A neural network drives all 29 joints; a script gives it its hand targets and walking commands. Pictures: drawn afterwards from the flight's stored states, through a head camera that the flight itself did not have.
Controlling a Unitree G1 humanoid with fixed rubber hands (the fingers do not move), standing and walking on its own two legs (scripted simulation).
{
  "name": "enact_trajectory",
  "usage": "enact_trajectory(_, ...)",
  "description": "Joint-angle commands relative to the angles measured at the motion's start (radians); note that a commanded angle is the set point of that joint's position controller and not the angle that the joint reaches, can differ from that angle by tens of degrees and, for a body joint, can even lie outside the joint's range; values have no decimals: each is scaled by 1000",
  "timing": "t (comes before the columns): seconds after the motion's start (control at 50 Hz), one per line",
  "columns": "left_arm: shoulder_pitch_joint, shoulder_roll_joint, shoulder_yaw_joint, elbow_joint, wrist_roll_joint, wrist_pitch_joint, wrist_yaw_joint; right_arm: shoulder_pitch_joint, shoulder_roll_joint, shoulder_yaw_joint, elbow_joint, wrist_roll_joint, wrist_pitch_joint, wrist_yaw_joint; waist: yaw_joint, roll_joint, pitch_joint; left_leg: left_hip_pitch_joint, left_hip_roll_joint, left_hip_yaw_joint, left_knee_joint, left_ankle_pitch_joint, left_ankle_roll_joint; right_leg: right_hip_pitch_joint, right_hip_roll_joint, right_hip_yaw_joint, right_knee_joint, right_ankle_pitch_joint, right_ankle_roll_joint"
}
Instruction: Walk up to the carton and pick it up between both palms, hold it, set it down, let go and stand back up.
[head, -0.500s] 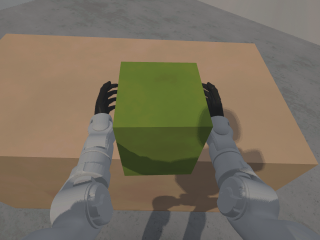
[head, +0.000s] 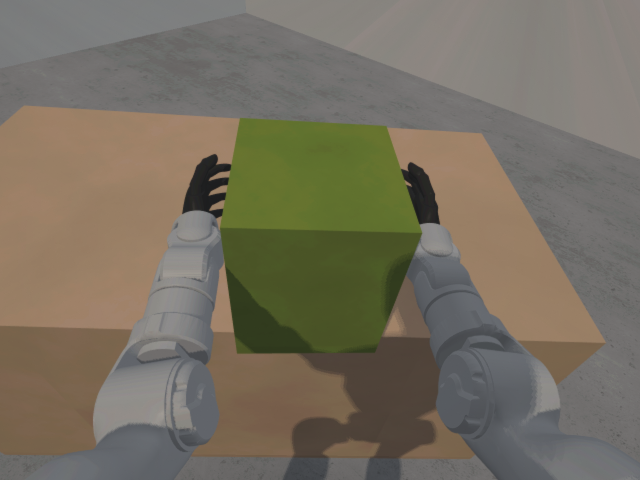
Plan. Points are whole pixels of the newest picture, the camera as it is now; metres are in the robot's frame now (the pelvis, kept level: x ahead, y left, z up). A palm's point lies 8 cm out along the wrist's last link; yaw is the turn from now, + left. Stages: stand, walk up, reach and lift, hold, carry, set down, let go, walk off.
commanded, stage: reach and lift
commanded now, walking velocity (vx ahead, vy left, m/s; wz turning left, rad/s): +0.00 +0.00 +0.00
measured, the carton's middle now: (310, 241) +0.41 +0.02 +0.09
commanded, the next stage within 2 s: hold in 1.84 s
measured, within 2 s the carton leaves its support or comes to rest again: neither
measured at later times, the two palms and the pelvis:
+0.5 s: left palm (188, 205) +0.38 +0.17 +0.17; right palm (427, 224) +0.38 -0.12 +0.16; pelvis -0.01 +0.01 +0.00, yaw +2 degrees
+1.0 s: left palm (178, 190) +0.36 +0.17 +0.20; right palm (437, 213) +0.36 -0.12 +0.19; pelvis -0.02 +0.02 +0.00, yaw +2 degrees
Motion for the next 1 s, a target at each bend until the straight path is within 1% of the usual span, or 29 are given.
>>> enact_trajectory(0.0,-716,-535,-277,-168,-29,11,-142,-747,514,248,-177,11,7,109,-21,30,-431,192,-37,7,-24,147,3,232,-27,18,2,279,69)
enact_trajectory(0.02,-705,-535,-279,-176,-24,29,-143,-745,505,252,-178,22,18,108,-20,48,-414,205,-33,4,-23,154,0,234,-27,18,-2,268,70)
enact_trajectory(0.04,-718,-525,-285,-192,-30,38,-148,-759,502,245,-194,28,21,106,-26,46,-426,210,-36,8,-22,156,0,230,-26,11,-3,261,73)
enact_trajectory(0.06,-668,-533,-288,-175,-26,65,-150,-731,496,252,-185,43,38,104,-34,57,-400,233,-36,-3,-22,164,-4,223,-22,11,-10,249,70)
enact_trajectory(0.08,-721,-538,-295,-213,-37,60,-153,-777,485,243,-222,31,23,105,-35,50,-432,231,-33,1,-23,154,-9,207,-20,0,-14,218,71)
enact_trajectory(0.12,-682,-532,-287,-179,-16,88,-155,-741,472,219,-176,27,47,108,-47,68,-345,253,-33,-4,-36,124,-13,166,-19,-3,-31,147,61)
enact_trajectory(0.14,-694,-533,-281,-203,-14,96,-159,-753,463,205,-202,22,45,110,-48,63,-353,263,-29,-3,-36,120,-15,151,-16,-13,-37,121,63)
enact_trajectory(0.16,-692,-539,-297,-235,-24,96,-158,-769,475,228,-247,32,35,110,-41,66,-397,271,-30,-1,-22,158,-16,163,-14,-11,-31,156,65)
enact_trajectory(0.18,-673,-529,-297,-215,-16,110,-158,-746,463,230,-211,34,46,108,-48,75,-354,282,-32,-3,-24,159,-17,156,-15,-10,-34,155,65)
enact_trajectory(0.22,-644,-532,-295,-216,-12,136,-163,-734,452,231,-223,46,64,105,-55,82,-326,293,-30,-7,-28,153,-18,155,-11,-16,-41,127,63)
enact_trajectory(0.24,-679,-539,-301,-254,-24,131,-164,-773,456,235,-260,47,49,106,-49,75,-367,289,-28,-5,-24,168,-22,154,-9,-24,-39,128,65)
enact_trajectory(0.26,-645,-530,-305,-223,-18,149,-164,-755,450,244,-232,61,65,105,-53,77,-313,301,-29,-13,-25,165,-20,145,-7,-18,-47,120,62)
enact_trajectory(0.28,-667,-542,-324,-260,-32,151,-165,-770,450,246,-261,67,59,105,-58,78,-337,303,-28,-12,-24,173,-23,146,-4,-24,-45,114,62)
enact_trajectory(0.3,-635,-549,-338,-257,-28,163,-162,-762,452,271,-274,80,64,103,-61,89,-339,317,-29,-17,-13,194,-25,151,-2,-22,-41,129,60)
enact_trajectory(0.32,-668,-557,-350,-285,-46,158,-163,-796,457,276,-320,82,53,100,-60,75,-380,310,-29,-18,-12,202,-23,152,-1,-23,-42,138,62)
enact_trajectory(0.34,-639,-564,-370,-290,-50,171,-159,-773,468,303,-310,101,69,97,-66,77,-371,332,-29,-25,-3,218,-26,150,4,-21,-39,148,60)
enact_trajectory(0.36,-690,-577,-384,-322,-65,160,-156,-817,469,306,-348,101,56,98,-64,73,-421,325,-26,-24,-1,223,-31,140,6,-27,-35,138,62)
enact_trajectory(0.38,-690,-614,-456,-387,-112,168,-152,-823,523,383,-412,121,60,87,-111,22,-474,400,-36,-41,25,319,-20,204,6,2,-17,291,71)
enact_trajectory(0.4,-690,-633,-488,-421,-129,174,-151,-826,528,422,-442,155,70,75,-100,50,-487,379,-42,-54,35,350,-27,219,4,8,-7,333,72)
enact_trajectory(0.44,-696,-640,-511,-448,-134,195,-149,-840,549,467,-470,195,96,61,-110,53,-478,365,-51,-63,43,342,-26,221,4,16,2,344,77)
enact_trajectory(0.46,-685,-628,-504,-439,-124,214,-152,-833,540,473,-468,206,113,55,-110,59,-443,355,-53,-67,38,310,-21,216,2,17,-3,311,78)
enact_trajectory(0.52,-636,-581,-459,-400,-84,274,-166,-787,513,459,-429,215,163,44,-98,49,-292,293,-51,-68,-10,142,3,160,-5,11,-27,138,79)
enact_trajectory(0.56,-629,-568,-438,-400,-69,304,-176,-785,509,447,-425,224,183,44,-91,48,-259,274,-45,-65,-32,81,13,131,-6,8,-38,63,77)
enact_trajectory(0.62,-649,-588,-449,-441,-75,329,-183,-822,513,457,-475,252,193,46,-91,71,-308,300,-44,-65,-19,118,6,136,-1,9,-36,72,73)
enact_trajectory(0.7,-672,-614,-497,-501,-96,345,-175,-860,522,500,-553,295,206,38,-109,95,-380,363,-45,-72,19,205,-9,137,11,7,-30,120,72)
enact_trajectory(0.76,-662,-599,-501,-508,-93,365,-175,-833,520,509,-545,300,231,30,-124,79,-337,346,-46,-71,6,159,-3,129,10,6,-34,90,77)
enact_trajectory(0.82,-650,-583,-489,-504,-84,389,-184,-810,518,501,-530,297,255,28,-130,61,-288,306,-43,-68,-21,88,6,129,7,8,-39,46,79)
enact_trajectory(0.9,-653,-594,-496,-518,-89,405,-195,-832,527,510,-569,313,270,24,-132,63,-297,296,-44,-69,-21,91,2,146,10,9,-37,52,78)
enact_trajectory(0.98,-695,-611,-513,-532,-106,401,-186,-881,529,511,-596,317,268,30,-128,78,-330,323,-37,-75,-13,104,-5,121,15,2,-33,43,71)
